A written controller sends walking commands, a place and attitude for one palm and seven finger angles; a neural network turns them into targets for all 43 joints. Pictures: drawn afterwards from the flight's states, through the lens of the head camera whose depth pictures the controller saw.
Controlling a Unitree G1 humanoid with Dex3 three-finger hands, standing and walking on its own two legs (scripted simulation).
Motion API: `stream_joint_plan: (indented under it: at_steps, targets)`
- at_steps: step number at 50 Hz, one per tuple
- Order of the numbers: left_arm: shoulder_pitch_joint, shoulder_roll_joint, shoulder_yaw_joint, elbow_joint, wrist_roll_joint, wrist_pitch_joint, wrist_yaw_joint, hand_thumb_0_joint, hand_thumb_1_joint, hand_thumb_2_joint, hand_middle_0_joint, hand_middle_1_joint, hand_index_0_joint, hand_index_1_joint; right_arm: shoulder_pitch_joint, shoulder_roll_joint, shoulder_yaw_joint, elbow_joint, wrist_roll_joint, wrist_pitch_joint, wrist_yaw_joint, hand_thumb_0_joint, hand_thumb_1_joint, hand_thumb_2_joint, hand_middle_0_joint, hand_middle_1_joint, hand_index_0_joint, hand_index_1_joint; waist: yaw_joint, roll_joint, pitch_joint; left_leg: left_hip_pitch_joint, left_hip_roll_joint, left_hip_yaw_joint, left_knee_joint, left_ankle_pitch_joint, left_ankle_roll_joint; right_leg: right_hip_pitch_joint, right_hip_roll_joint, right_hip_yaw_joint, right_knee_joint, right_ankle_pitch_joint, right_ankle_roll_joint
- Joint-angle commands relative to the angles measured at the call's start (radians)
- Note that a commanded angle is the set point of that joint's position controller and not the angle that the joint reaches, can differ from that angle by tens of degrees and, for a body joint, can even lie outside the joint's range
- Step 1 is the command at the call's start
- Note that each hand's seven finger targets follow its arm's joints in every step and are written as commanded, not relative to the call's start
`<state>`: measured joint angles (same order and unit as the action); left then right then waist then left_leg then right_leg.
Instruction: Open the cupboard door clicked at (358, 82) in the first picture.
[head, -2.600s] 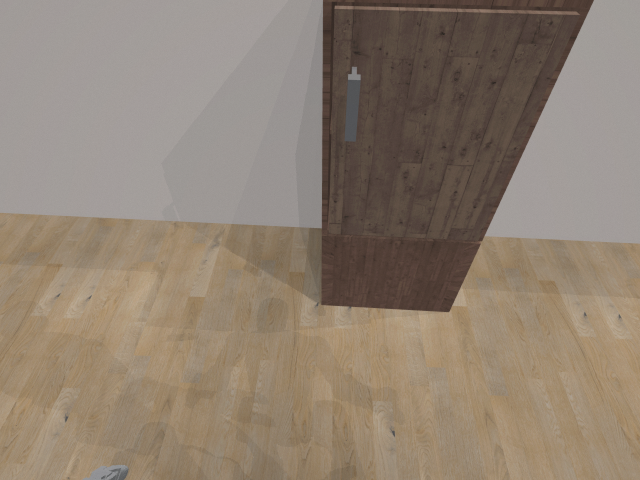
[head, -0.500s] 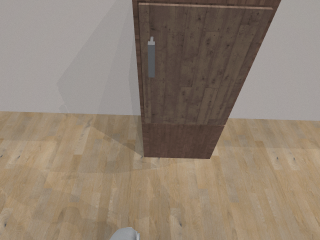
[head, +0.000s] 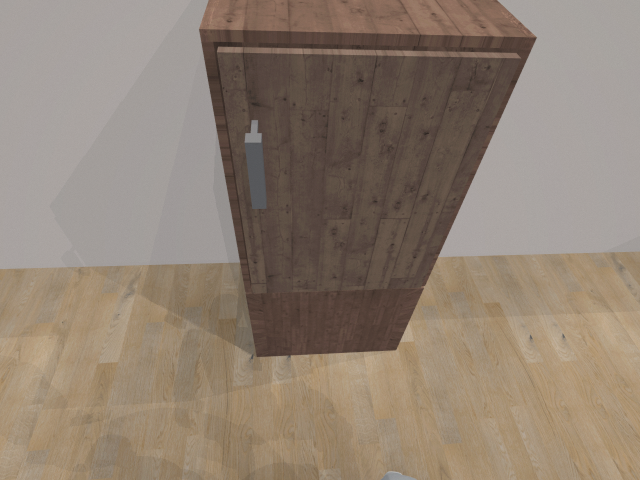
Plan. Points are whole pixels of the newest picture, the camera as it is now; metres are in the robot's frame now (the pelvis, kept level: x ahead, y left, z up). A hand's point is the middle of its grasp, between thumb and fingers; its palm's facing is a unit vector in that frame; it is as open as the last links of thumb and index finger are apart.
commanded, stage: come to a stop and stand still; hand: left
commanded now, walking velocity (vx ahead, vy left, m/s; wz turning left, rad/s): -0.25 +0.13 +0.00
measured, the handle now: (257, 165) +0.56 +0.13 +0.07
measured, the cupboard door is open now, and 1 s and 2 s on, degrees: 0 0 0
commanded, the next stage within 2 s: look again from close up in 1.38 s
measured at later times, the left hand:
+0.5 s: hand out of the picture +0.02 +0.21 -0.19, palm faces +0.10 -0.98 -0.20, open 7.4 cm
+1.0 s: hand out of the picture -0.10 +0.20 -0.18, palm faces +0.05 -0.99 -0.14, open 7.4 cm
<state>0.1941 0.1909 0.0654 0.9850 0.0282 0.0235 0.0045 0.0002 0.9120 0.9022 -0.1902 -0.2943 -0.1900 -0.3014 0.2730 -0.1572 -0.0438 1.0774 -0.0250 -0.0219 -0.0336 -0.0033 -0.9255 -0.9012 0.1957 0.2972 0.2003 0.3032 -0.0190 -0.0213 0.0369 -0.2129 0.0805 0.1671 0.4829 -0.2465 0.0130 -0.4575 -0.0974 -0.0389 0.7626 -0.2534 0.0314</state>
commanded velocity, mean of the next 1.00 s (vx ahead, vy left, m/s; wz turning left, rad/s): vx -0.03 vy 0.05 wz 0.00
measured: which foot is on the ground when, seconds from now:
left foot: down 0.00-0.08, up 0.10-0.42, down 0.44-1.00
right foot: up 0.00-0.06, down 0.08-0.44, up 0.46-0.78, down 0.80-1.00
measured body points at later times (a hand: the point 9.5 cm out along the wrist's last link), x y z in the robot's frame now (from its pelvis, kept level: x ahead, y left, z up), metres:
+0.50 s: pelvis -0.03 +0.02 -0.01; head -0.03 +0.05 +0.43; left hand +0.01 +0.26 -0.18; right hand +0.03 -0.23 -0.15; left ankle -0.03 +0.10 -0.74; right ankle +0.06 -0.15 -0.72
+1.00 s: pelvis -0.07 +0.05 +0.00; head -0.07 +0.06 +0.45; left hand -0.10 +0.25 -0.16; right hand -0.09 -0.16 -0.16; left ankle -0.03 +0.10 -0.74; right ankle -0.09 -0.09 -0.74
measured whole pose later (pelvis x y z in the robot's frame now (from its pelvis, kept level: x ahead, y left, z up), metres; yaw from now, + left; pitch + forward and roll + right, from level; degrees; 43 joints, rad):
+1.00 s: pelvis -0.07 +0.05 +0.00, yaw +1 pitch -2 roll +0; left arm 0.32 0.11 -0.01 1.16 0.01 0.01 0.04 0.00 0.91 0.90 -0.19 -0.30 -0.19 -0.30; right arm 0.30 -0.12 -0.01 1.16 0.00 0.00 -0.03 0.01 -0.92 -0.90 0.20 0.30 0.20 0.30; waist -0.01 -0.01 0.01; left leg -0.19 -0.07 0.11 0.35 -0.14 0.09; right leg -0.12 -0.03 -0.01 0.40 -0.25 0.02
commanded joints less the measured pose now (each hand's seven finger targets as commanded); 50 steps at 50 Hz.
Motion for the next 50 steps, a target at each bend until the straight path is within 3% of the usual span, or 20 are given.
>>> stream_joint_plan:
  at_steps: [1, 2, 3, 4, 5, 6, 10, 15, 19, 21, 22, 23, 24, 27, 31, 36, 38, 41, 43, 50]
  targets:
    - [0.14, 0.031, 0.0, -0.016, 0.002, -0.012, 0.01, 0.0, 0.9, 0.9, -0.2, -0.3, -0.2, -0.3, 0.009, -0.154, -0.049, -0.06, 0.001, 0.006, -0.003, 0.0, -0.9, -0.9, 0.2, 0.3, 0.2, 0.3, 0.042, 0.161, -0.02, -0.016, 0.166, -0.101, -0.015, 0.422, 0.075, 0.197, 0.046, -0.065, -0.236, 0.137, -0.003]
    - [0.158, 0.077, 0.009, -0.013, 0.004, -0.021, 0.014, 0.0, 0.9, 0.9, -0.2, -0.3, -0.2, -0.3, 0.02, -0.135, -0.052, -0.061, 0.002, 0.014, 0.001, 0.0, -0.9, -0.9, 0.2, 0.3, 0.2, 0.3, 0.049, 0.098, -0.041, -0.03, 0.126, -0.075, 0.068, 0.282, 0.031, 0.253, -0.003, -0.025, -0.301, 0.289, -0.006]
    - [0.14, 0.154, 0.021, -0.02, 0.012, -0.033, 0.023, 0.0, 0.9, 0.9, -0.2, -0.3, -0.2, -0.3, 0.077, -0.078, -0.044, -0.066, 0.007, 0.021, 0.007, 0.0, -0.9, -0.9, 0.2, 0.3, 0.2, 0.3, 0.027, -0.1, -0.084, -0.157, 0.028, -0.027, 0.223, -0.018, -0.021, 0.358, -0.171, 0.157, -0.312, 0.61, -0.06]
    - [0.154, 0.199, 0.026, -0.025, 0.008, -0.033, 0.022, 0.0, 0.9, 0.9, -0.2, -0.3, -0.2, -0.3, 0.093, -0.045, -0.041, -0.077, 0.014, 0.033, 0.008, 0.0, -0.9, -0.9, 0.2, 0.3, 0.2, 0.3, 0.036, -0.19, -0.125, -0.197, -0.054, -0.056, 0.398, -0.347, -0.034, 0.364, -0.31, 0.222, -0.324, 0.863, -0.152]
    - [0.157, 0.206, 0.027, -0.029, 0.003, -0.029, 0.026, 0.0, 0.9, 0.9, -0.2, -0.3, -0.2, -0.3, 0.064, -0.049, -0.042, -0.088, 0.016, 0.052, -0.001, 0.0, -0.9, -0.9, 0.2, 0.3, 0.2, 0.3, 0.056, -0.203, -0.14, -0.196, -0.061, -0.12, 0.532, -0.411, -0.031, 0.319, -0.335, 0.237, -0.337, 0.905, -0.208]
    - [0.113, 0.202, 0.033, -0.031, 0.003, -0.028, 0.033, 0.0, 0.9, 0.9, -0.2, -0.3, -0.2, -0.3, 0.067, -0.056, -0.043, -0.087, 0.013, 0.059, -0.004, 0.0, -0.9, -0.9, 0.2, 0.3, 0.2, 0.3, 0.043, -0.284, -0.15, -0.231, -0.062, -0.167, 0.631, -0.397, -0.035, 0.315, -0.324, 0.262, -0.342, 0.857, -0.23]
    - [0.015, 0.167, 0.035, -0.07, 0.002, -0.016, 0.053, 0.0, 0.9, 0.9, -0.2, -0.3, -0.2, -0.3, 0.032, -0.092, -0.049, -0.085, 0.006, 0.073, 0.01, 0.0, -0.9, -0.9, 0.2, 0.3, 0.2, 0.3, 0.033, -0.121, -0.131, -0.286, -0.049, -0.193, 0.737, -0.234, -0.06, 0.303, -0.276, 0.155, -0.347, 0.618, -0.215]
    - [0.023, 0.177, 0.039, -0.072, 0.014, -0.01, 0.05, 0.0, 0.9, 0.9, -0.2, -0.3, -0.2, -0.3, 0.001, -0.07, -0.041, -0.111, 0.005, 0.07, 0.024, 0.0, -0.9, -0.9, 0.2, 0.3, 0.2, 0.3, 0.052, -0.177, -0.102, -0.197, -0.056, -0.149, 0.481, -0.246, -0.056, 0.24, -0.258, 0.18, -0.418, 0.293, -0.205]
    - [-0.004, 0.183, 0.04, -0.076, 0.011, 0.008, 0.036, 0.0, 0.9, 0.9, -0.2, -0.3, -0.2, -0.3, 0.088, -0.061, -0.032, -0.093, 0.011, 0.051, 0.025, 0.0, -0.9, -0.9, 0.2, 0.3, 0.2, 0.3, 0.015, -0.2, -0.094, -0.013, -0.081, -0.084, 0.144, -0.14, -0.029, 0.133, -0.188, 0.167, -0.435, -0.013, -0.153]
    - [-0.014, 0.131, 0.026, -0.087, -0.003, 0.022, 0.03, 0.0, 0.9, 0.9, -0.2, -0.3, -0.2, -0.3, 0.149, -0.097, -0.03, -0.082, 0.008, 0.04, 0.021, 0.0, -0.9, -0.9, 0.2, 0.3, 0.2, 0.3, -0.018, -0.017, -0.053, 0.1, -0.025, -0.171, -0.106, -0.105, -0.005, -0.021, -0.086, 0.086, -0.299, -0.201, -0.072]
    - [-0.009, 0.066, 0.018, -0.104, -0.013, 0.031, 0.024, 0.0, 0.9, 0.9, -0.2, -0.3, -0.2, -0.3, 0.114, -0.17, -0.042, -0.109, -0.004, 0.035, 0.019, 0.0, -0.9, -0.9, 0.2, 0.3, 0.2, 0.3, -0.016, 0.266, 0.022, -0.024, 0.173, -0.437, -0.269, -0.253, 0.064, -0.102, 0.036, -0.022, -0.092, -0.246, -0.012]
    - [-0.042, 0.065, 0.014, -0.105, -0.005, 0.04, 0.028, 0.0, 0.9, 0.9, -0.2, -0.3, -0.2, -0.3, 0.035, -0.211, -0.047, -0.141, -0.005, 0.035, 0.009, 0.0, -0.9, -0.9, 0.2, 0.3, 0.2, 0.3, -0.024, 0.351, 0.076, -0.198, 0.258, -0.557, -0.365, -0.293, 0.115, -0.074, 0.071, 0.026, 0.08, -0.251, -0.003]
    - [-0.034, 0.078, 0.022, -0.081, 0.0, 0.045, 0.027, 0.0, 0.9, 0.9, -0.2, -0.3, -0.2, -0.3, -0.029, -0.191, -0.038, -0.147, -0.007, 0.036, -0.001, 0.0, -0.9, -0.9, 0.2, 0.3, 0.2, 0.3, 0.004, 0.273, 0.097, -0.287, 0.221, -0.496, -0.371, -0.325, 0.115, -0.014, 0.068, 0.104, 0.192, -0.19, -0.019]
    - [0.117, 0.067, 0.015, -0.001, 0.004, 0.029, 0.015, 0.0, 0.9, 0.9, -0.2, -0.3, -0.2, -0.3, -0.115, -0.139, -0.012, -0.15, 0.001, 0.019, -0.006, 0.0, -0.9, -0.9, 0.2, 0.3, 0.2, 0.3, 0.069, 0.134, 0.053, -0.172, 0.121, -0.325, -0.297, -0.137, 0.109, -0.009, 0.075, 0.081, 0.296, -0.094, -0.009]
    - [0.096, 0.05, -0.013, 0.021, -0.002, 0.014, 0.019, 0.0, 0.9, 0.9, -0.2, -0.3, -0.2, -0.3, 0.004, -0.116, -0.009, -0.085, 0.012, 0.008, -0.016, 0.0, -0.9, -0.9, 0.2, 0.3, 0.2, 0.3, 0.014, 0.122, -0.015, 0.087, 0.134, -0.338, -0.258, 0.106, 0.144, -0.004, 0.051, 0.051, 0.076, -0.133, 0.006]
    - [0.122, 0.021, -0.037, 0.073, -0.009, 0.006, 0.028, 0.0, 0.9, 0.9, -0.2, -0.3, -0.2, -0.3, 0.055, -0.121, -0.008, -0.025, 0.013, 0.006, -0.016, 0.0, -0.9, -0.9, 0.2, 0.3, 0.2, 0.3, 0.004, 0.104, -0.032, 0.134, 0.15, -0.369, -0.241, 0.24, 0.148, 0.157, 0.049, 0.039, -0.221, -0.137, -0.01]
    - [0.196, 0.019, -0.044, 0.118, -0.012, -0.005, 0.034, 0.0, 0.9, 0.9, -0.2, -0.3, -0.2, -0.3, 0.041, -0.112, -0.003, -0.007, 0.022, 0.003, -0.015, 0.0, -0.9, -0.9, 0.2, 0.3, 0.2, 0.3, 0.033, 0.077, -0.052, 0.105, 0.116, -0.335, -0.21, 0.203, 0.106, 0.265, 0.035, 0.04, -0.402, 0.016, -0.018]
    - [0.2, 0.039, -0.054, 0.145, -0.015, -0.023, 0.042, 0.0, 0.9, 0.9, -0.2, -0.3, -0.2, -0.3, 0.046, -0.062, 0.012, 0.016, 0.029, -0.001, -0.003, 0.0, -0.9, -0.9, 0.2, 0.3, 0.2, 0.3, 0.015, 0.025, 0.002, 0.029, 0.031, -0.275, -0.221, 0.137, 0.018, 0.312, -0.042, 0.1, -0.442, 0.122, -0.059]
    - [0.185, 0.015, -0.06, 0.152, -0.016, -0.034, 0.041, 0.0, 0.9, 0.9, -0.2, -0.3, -0.2, -0.3, 0.047, -0.077, 0.013, 0.032, 0.024, 0.003, -0.004, 0.0, -0.9, -0.9, 0.2, 0.3, 0.2, 0.3, 0.006, -0.099, 0.015, 0.089, 0.024, -0.24, -0.191, 0.141, 0.028, 0.239, -0.031, 0.114, -0.457, 0.096, -0.058]
    - [0.218, 0.0, -0.056, 0.156, -0.01, -0.018, 0.043, 0.0, 0.9, 0.9, -0.2, -0.3, -0.2, -0.3, 0.069, -0.075, 0.013, 0.063, 0.018, 0.012, -0.003, 0.0, -0.9, -0.9, 0.2, 0.3, 0.2, 0.3, 0.02, 0.037, 0.08, -0.016, 0.042, -0.298, -0.302, -0.159, 0.03, 0.227, 0.007, 0.072, -0.424, -0.029, -0.047]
